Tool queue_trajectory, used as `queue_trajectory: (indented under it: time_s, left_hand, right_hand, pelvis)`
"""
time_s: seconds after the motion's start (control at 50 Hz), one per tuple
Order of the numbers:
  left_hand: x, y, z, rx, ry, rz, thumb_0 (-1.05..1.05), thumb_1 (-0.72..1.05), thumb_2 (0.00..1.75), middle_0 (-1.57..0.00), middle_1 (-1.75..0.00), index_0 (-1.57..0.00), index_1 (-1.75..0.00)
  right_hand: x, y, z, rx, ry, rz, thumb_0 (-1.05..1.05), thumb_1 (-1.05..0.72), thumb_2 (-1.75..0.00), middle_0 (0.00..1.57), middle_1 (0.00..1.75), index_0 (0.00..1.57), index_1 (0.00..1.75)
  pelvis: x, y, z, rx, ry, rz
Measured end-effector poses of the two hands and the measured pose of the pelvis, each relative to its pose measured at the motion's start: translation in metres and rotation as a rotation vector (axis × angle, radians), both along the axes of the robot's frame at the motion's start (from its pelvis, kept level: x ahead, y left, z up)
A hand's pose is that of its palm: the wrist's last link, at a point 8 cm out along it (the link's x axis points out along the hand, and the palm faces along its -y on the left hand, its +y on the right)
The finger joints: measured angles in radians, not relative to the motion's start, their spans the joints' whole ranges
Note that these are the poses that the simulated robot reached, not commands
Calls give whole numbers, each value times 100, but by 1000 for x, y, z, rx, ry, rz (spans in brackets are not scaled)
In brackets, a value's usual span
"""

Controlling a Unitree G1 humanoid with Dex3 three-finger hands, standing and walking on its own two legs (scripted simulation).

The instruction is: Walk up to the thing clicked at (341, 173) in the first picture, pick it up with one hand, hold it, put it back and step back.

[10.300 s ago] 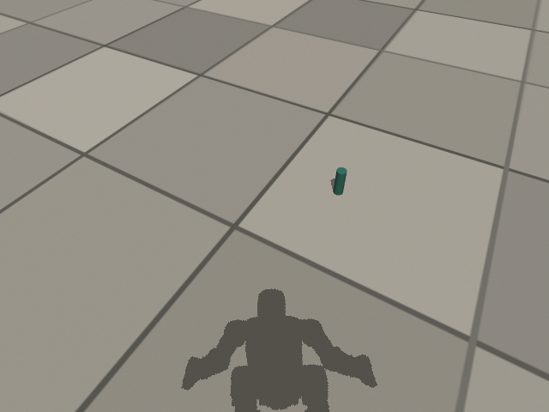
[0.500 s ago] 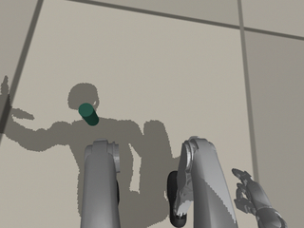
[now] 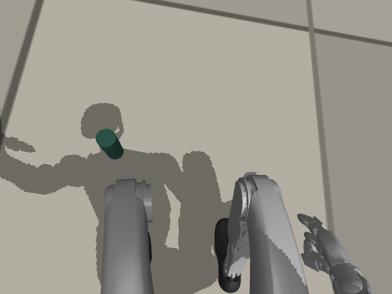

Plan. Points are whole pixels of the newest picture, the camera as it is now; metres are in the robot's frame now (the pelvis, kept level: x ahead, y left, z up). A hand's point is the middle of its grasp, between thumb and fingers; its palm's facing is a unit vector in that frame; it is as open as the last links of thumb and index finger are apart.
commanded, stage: approach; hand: left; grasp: from the side
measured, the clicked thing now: (111, 145) +0.44 +0.23 -0.30
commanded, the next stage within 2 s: close in in 0.54 s
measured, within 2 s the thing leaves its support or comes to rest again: neither
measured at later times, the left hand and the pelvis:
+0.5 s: hand (38, 155) +0.38 +0.35 -0.16, palm faces +0.13 -0.99 +0.02, open 17.3 cm; pelvis -0.01 +0.00 -0.06, yaw -4 degrees
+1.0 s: hand (94, 155) +0.40 +0.26 -0.25, palm faces +0.14 -0.99 +0.03, open 17.6 cm; pelvis -0.02 +0.02 -0.09, yaw -8 degrees
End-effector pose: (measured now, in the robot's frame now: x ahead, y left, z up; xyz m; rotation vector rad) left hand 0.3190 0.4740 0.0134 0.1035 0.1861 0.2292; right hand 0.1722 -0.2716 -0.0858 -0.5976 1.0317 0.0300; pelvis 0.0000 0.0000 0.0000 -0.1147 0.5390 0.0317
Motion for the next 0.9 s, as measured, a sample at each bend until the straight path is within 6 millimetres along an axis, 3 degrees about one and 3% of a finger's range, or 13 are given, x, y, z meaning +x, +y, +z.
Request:
queue_trajectory:
  time_s: [0.1,0.2,0.44,0.56,0.74,0.9]
  left_hand:
    - [-1,-2,-6,-12,-17,2,-1,-55,9,-6,-9,-4,-10]
    - [0,-9,-29,-39,-60,5,-1,-56,7,-7,-9,-4,-11]
    - [24,-60,-150,-124,-82,-75,-1,-52,7,-7,-10,-4,-12]
    - [36,-82,-194,-130,-82,-114,-1,-52,7,-7,-10,-4,-12]
    - [48,-129,-240,-157,-48,-156,-1,-56,6,-6,-11,-5,-11]
    - [56,-155,-262,-159,-101,-95,-1,-59,2,-7,-9,-7,-9]
  right_hand:
    - [2,1,-4,3,0,7,1,-92,-91,21,30,20,30]
    - [4,2,-11,-3,5,40,1,-91,-91,21,30,20,30]
    - [5,7,-30,-93,44,162,1,-90,-91,21,30,20,30]
    - [-1,11,-36,-151,101,213,1,-91,-91,21,30,20,30]
    - [-15,17,-36,-205,157,268,1,-92,-91,21,30,20,30]
    - [-31,20,-30,-253,218,314,0,-93,-91,21,30,20,30]
  pelvis:
    - [0,0,-3,1,-1,-1]
    - [-1,0,-12,-3,-12,-9]
    - [-4,2,-56,-42,-115,-42]
    - [-7,6,-72,-69,-175,-54]
    - [-11,11,-85,-110,-246,-75]
    - [-15,14,-91,-146,-306,-90]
